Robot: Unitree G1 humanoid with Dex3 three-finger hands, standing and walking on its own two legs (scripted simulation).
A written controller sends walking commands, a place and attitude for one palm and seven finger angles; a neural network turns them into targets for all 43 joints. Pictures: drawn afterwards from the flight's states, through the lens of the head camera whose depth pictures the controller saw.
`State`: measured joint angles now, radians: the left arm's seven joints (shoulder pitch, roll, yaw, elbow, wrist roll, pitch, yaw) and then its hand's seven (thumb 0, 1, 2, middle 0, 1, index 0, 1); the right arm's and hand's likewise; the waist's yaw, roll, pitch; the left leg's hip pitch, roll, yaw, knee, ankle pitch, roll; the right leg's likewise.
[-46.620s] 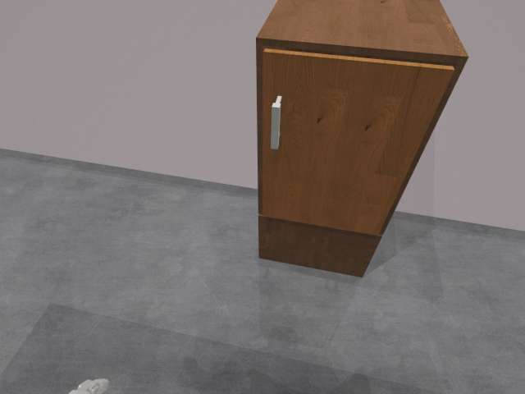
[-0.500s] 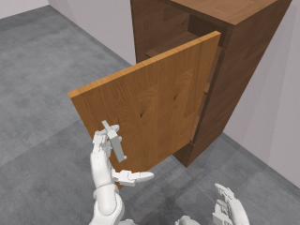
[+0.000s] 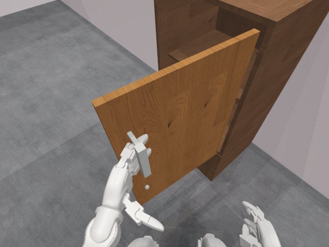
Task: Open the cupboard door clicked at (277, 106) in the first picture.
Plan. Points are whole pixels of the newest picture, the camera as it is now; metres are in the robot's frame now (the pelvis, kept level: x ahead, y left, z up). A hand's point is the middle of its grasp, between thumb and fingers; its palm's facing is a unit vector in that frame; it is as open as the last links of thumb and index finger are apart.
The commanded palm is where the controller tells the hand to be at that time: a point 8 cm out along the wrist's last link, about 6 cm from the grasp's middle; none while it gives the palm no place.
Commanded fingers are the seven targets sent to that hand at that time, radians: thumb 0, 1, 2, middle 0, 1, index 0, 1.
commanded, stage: slide the hand sideways off the handle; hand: left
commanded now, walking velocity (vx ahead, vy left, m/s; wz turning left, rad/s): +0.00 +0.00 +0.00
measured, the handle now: (139, 155) +0.31 +0.09 +0.06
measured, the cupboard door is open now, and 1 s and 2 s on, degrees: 84 84 84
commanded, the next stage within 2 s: draw the hand back to the body in 0.96 s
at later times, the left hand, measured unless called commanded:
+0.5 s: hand (131, 197) +0.22 +0.09 +0.06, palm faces -0.06 -1.00 -0.01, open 16.0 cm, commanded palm +0.18 +0.15 +0.06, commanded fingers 0.00 -0.50 0.30 -0.15 -0.30 -0.15 -0.30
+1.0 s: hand (105, 216) +0.18 +0.14 +0.05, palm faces -0.05 -1.00 -0.03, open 16.3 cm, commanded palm +0.15 +0.19 +0.06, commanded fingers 0.00 -0.50 0.30 -0.15 -0.30 -0.15 -0.30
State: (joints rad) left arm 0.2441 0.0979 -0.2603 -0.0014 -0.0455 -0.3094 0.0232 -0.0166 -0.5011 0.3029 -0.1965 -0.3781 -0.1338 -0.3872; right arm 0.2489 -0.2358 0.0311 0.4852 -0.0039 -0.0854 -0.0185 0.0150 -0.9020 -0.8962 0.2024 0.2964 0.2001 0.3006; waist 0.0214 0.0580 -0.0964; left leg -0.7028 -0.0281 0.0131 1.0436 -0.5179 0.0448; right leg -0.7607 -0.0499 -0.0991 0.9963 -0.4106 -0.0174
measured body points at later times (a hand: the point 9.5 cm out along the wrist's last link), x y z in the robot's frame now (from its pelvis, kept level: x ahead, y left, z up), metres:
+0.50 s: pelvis +0.02 +0.00 -0.01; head +0.07 -0.01 +0.44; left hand +0.22 +0.14 +0.06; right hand +0.20 -0.22 -0.08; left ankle +0.00 +0.09 -0.67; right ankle +0.05 -0.12 -0.67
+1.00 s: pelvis +0.01 -0.01 -0.02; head +0.06 -0.02 +0.43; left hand +0.18 +0.19 +0.06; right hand +0.21 -0.24 -0.08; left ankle +0.00 +0.09 -0.67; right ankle +0.05 -0.12 -0.67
